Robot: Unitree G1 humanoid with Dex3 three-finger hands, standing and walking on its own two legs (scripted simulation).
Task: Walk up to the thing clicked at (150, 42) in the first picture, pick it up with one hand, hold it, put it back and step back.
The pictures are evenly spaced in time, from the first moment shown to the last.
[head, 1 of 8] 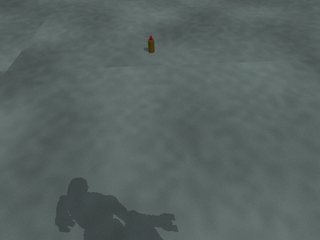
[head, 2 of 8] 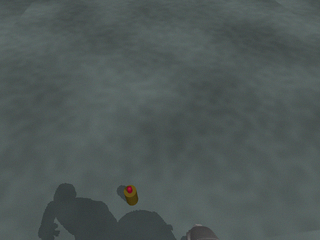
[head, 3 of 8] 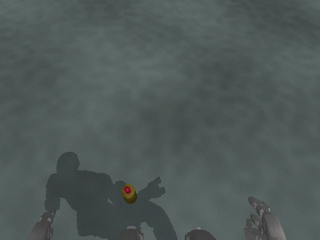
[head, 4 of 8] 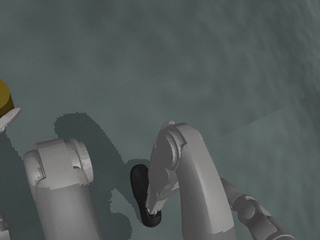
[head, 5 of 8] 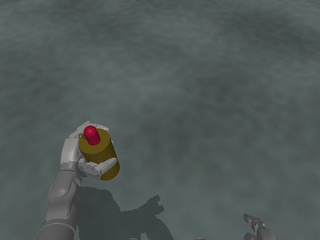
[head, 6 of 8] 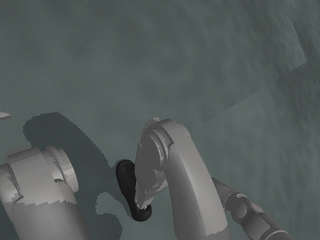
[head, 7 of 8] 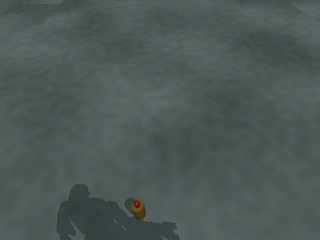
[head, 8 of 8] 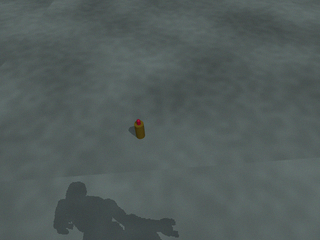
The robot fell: no
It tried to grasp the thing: yes
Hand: left
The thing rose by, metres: 0.69
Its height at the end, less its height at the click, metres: +0.00
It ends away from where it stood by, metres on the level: 0.01
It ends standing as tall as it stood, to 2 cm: yes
